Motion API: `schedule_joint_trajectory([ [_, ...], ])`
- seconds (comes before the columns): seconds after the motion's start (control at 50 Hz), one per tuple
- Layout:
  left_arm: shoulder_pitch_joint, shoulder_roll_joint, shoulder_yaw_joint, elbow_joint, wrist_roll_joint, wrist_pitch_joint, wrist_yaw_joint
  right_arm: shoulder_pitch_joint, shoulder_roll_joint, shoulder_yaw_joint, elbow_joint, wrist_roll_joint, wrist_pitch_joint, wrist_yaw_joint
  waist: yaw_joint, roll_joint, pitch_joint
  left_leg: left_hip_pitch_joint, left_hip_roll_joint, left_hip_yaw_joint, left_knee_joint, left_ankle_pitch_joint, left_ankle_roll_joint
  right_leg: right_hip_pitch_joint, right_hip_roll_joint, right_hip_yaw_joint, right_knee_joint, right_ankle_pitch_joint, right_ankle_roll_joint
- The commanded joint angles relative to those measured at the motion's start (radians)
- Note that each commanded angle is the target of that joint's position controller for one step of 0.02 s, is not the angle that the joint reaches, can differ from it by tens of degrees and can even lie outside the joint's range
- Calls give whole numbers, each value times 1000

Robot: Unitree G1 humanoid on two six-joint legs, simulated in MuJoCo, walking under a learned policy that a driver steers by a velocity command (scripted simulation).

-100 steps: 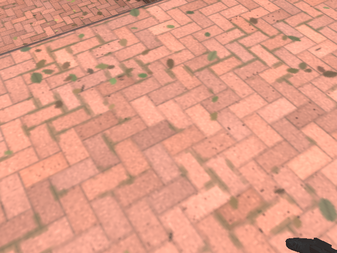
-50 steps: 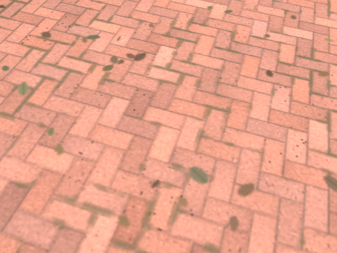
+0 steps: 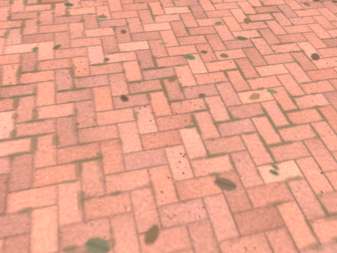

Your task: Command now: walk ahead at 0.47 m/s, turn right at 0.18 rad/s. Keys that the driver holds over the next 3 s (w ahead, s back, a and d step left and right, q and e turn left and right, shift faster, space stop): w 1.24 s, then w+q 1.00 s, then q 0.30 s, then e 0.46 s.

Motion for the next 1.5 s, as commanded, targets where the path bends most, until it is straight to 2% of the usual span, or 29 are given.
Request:
schedule_joint_trajectory([
  [0.02, -80, 52, 10, -99, 12, -23, -7, -9, -145, -27, -51, 10, -13, -11, -2, 153, 58, 110, 258, -263, -236, 117, 182, -233, -75, -1, -82, 88, 24],
  [0.2, -324, 25, -7, -161, -7, -49, -50, 115, -196, -25, 12, 34, 22, -21, -61, 141, 91, 166, 270, -115, -211, 341, 130, -72, -18, -77, -536, 332, 4],
  [0.24, -297, 56, 7, -158, -5, -50, -55, 116, -213, -30, 18, 34, 33, -25, -22, 152, 64, 230, 286, -102, -139, 532, 109, 1, 8, -87, -573, 269, -30],
  [0.28, -87, 120, 44, -101, 2, -43, -44, 101, -220, -29, 13, 31, 44, -31, 106, 150, -77, 201, 238, -39, 124, 817, 73, 314, 55, -130, -613, 276, -87],
  [0.3, 90, 171, 62, -65, 9, -35, -30, 94, -186, -13, -11, 12, 41, -34, 183, 108, -208, 10, 203, -22, 383, 615, 42, 621, -70, -6, -561, 289, -139],
  [0.32, 158, 283, 81, -48, 24, -33, -28, 226, -44, 32, -46, 0, 22, -26, 113, -178, -375, -389, 26, -4, 797, -70, -25, 993, -358, 494, -603, 136, -306],
  [0.34, 182, 188, 61, -43, 12, -29, -29, 183, -123, 17, -28, 20, -1, -18, 153, -176, -440, -500, 18, -132, 925, -320, -23, 987, -385, 702, -746, 24, -327],
  [0.36, 108, 149, 43, -40, 10, -29, -27, 73, -185, -3, -64, 50, -10, -13, 144, -120, -241, -587, 75, -112, 956, -263, -16, 850, -342, 534, -766, 37, -276],
  [0.4, -7, 102, 27, -40, 16, -30, -31, -21, -163, 1, -84, 30, -12, -15, 82, -1, -65, -540, 147, -72, 844, -127, -20, 561, -252, 313, -815, 214, -235],
  [0.5, -65, 102, 31, -7, 15, -62, -34, -5, -99, 8, -81, 10, 35, -18, -5, -19, 14, -427, 188, -62, 676, 1, -64, 316, -198, 132, -951, 346, -249],
  [0.68, 73, 168, 48, 89, -5, -39, -15, -314, -89, 21, -172, 21, 10, 15, 100, 8, 89, -412, 127, -30, 192, 329, -43, 434, -196, 24, -938, 287, -183],
  [0.76, 84, 183, 54, 119, -7, -14, -5, -292, -123, 7, -185, 17, 4, 26, 64, -18, 59, -354, 94, -11, 129, 175, 9, 565, -236, 40, -824, 454, -145],
  [0.8, 72, 157, 41, 119, 3, -3, 1, -64, -190, -31, -125, 13, 5, 13, -52, -4, -96, -12, 56, 31, 114, 180, 62, 503, -153, -31, -533, 678, -95],
  [0.82, 91, 97, 14, 92, 31, -4, 6, 111, -269, -51, -99, 5, 11, 2, -105, 132, -258, 284, 251, -193, 148, 232, 125, 305, -83, -82, -199, 386, -52],
  [0.84, 226, -2, -11, 83, 12, -25, -4, 124, -320, -58, -86, 0, 14, 10, -24, 399, -359, 557, 424, -684, -5, -41, 278, -73, 93, -31, 99, -251, 5],
  [0.86, 149, 113, 11, 97, -7, -42, -10, 110, -215, -33, -99, 16, 14, 12, -73, 261, -303, 527, 406, -714, -78, -190, 248, -186, 41, 75, 196, -269, -2],
  [0.9, -1, 135, 18, 57, -17, -53, -9, -8, -172, -18, -112, 9, 14, 8, -40, 110, -94, 282, 343, -465, -105, -43, 192, -212, -54, 16, 149, -89, -11],
  [0.94, -5, 114, 22, 58, 4, -42, -7, -65, -133, -7, -117, -9, 8, 10, 14, 124, -38, 118, 286, -340, -153, 141, 187, -121, -105, 15, 65, 10, -1],
  [1.0, 13, 70, 15, 67, 9, -17, -3, -60, -137, -11, -98, 3, -8, 9, 40, 124, -21, 47, 266, -241, -217, 247, 209, -87, -117, -1, -11, 58, 25],
  [1.14, -211, 27, -4, 9, 11, -29, -16, 19, -176, -22, -43, 13, 7, -16, -25, 105, 55, 75, 212, -81, -262, 289, 163, -117, -91, -43, -409, 390, 47],
  [1.26, -355, 40, -4, -47, 2, -47, -50, 108, -196, -31, 15, 25, 37, -24, -59, 112, 95, 227, 285, -111, -190, 325, 152, -125, -51, -50, -569, 331, 7],
  [1.3, -314, 65, 6, -42, 4, -53, -54, 98, -208, -36, 20, 29, 48, -30, -20, 128, 71, 259, 297, -136, -125, 425, 136, -48, -28, -54, -603, 258, -16],
  [1.34, -93, 132, 43, 20, 10, -58, -42, 60, -201, -30, 10, 25, 55, -34, 101, 123, -69, 188, 226, -95, 118, 623, 95, 294, 8, -89, -642, 274, -61],
  [1.36, 89, 201, 65, 53, 25, -56, -29, 55, -145, -7, -19, 5, 51, -35, 171, 45, -230, -11, 164, -58, 402, 403, 56, 614, -152, 67, -584, 303, -122],
  [1.38, 141, 273, 81, 72, 29, -47, -27, 198, -21, 28, -36, 12, 32, -29, 106, -221, -371, -412, -6, -26, 751, -252, -11, 961, -396, 511, -659, 106, -267],
  [1.4, 143, 168, 55, 63, 19, -45, -25, 144, -124, 5, -18, 35, 19, -26, 153, -151, -355, -515, 23, -149, 876, -350, -12, 921, -391, 604, -751, -36, -255],
  [1.42, 78, 126, 41, 62, 17, -45, -21, 56, -179, -15, -47, 55, 14, -25, 147, -106, -195, -574, 68, -140, 901, -269, -7, 796, -361, 449, -779, -29, -209],
  [1.46, -38, 72, 25, 63, 21, -49, -21, -15, -161, -20, -63, 37, 20, -31, 90, -35, -52, -521, 140, -111, 825, -126, -17, 554, -289, 249, -843, 111, -175],
  [1.5, -89, 50, 23, 72, 31, -62, -23, 29, -123, -23, -51, 39, 48, -29, 38, -64, -16, -421, 173, -116, 784, -64, -26, 426, -253, 131, -910, 183, -165],
])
